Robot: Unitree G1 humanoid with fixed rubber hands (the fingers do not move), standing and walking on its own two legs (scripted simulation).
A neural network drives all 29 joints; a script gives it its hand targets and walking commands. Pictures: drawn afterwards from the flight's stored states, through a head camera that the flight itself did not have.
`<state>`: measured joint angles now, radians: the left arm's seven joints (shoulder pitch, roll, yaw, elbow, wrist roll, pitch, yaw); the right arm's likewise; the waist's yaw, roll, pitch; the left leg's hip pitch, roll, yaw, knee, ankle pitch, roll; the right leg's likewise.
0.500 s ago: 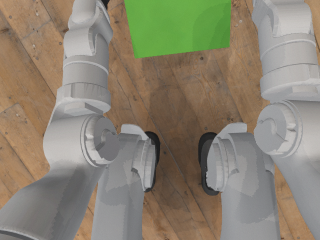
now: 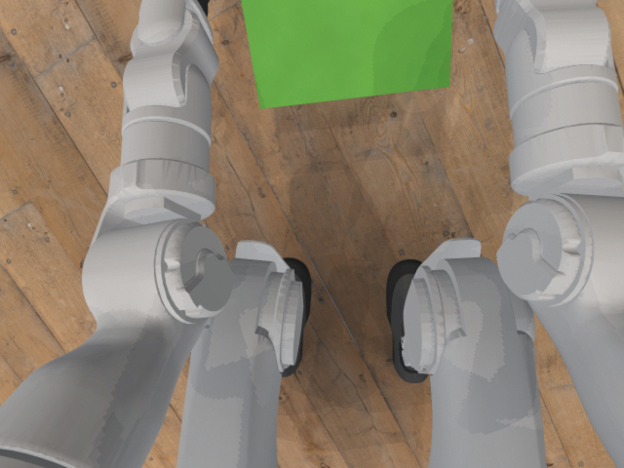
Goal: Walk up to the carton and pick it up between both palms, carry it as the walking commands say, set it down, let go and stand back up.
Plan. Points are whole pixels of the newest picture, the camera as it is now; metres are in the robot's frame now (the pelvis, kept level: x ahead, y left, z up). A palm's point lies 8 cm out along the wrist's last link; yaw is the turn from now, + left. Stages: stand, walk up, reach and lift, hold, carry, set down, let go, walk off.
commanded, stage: set down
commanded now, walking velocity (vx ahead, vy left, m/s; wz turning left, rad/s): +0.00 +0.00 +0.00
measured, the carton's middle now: out of the picture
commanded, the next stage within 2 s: none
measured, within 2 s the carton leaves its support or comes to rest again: rests again in 0.56 s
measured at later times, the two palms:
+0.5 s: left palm out of the picture +0.55 +0.13 -0.17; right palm out of the picture +0.56 -0.16 -0.17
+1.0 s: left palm (176, 50) +0.51 +0.15 -0.18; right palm out of the picture +0.53 -0.20 -0.18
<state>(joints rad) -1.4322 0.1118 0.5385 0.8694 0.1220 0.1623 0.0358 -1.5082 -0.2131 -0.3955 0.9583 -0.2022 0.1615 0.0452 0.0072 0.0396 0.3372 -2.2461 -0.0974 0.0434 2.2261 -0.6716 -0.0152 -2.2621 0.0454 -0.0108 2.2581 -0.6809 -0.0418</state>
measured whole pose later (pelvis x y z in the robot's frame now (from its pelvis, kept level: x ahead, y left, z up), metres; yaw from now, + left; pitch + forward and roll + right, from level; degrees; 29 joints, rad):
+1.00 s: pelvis -0.03 +0.00 -0.01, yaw -2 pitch +31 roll +2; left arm -1.47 0.28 0.20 1.15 -0.15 0.07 0.12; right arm -1.59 -0.45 -0.03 1.29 0.18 0.08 -0.03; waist 0.03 0.01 0.48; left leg -2.18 -0.08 0.03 2.25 -0.62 -0.02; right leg -2.21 0.06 -0.03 2.27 -0.61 -0.04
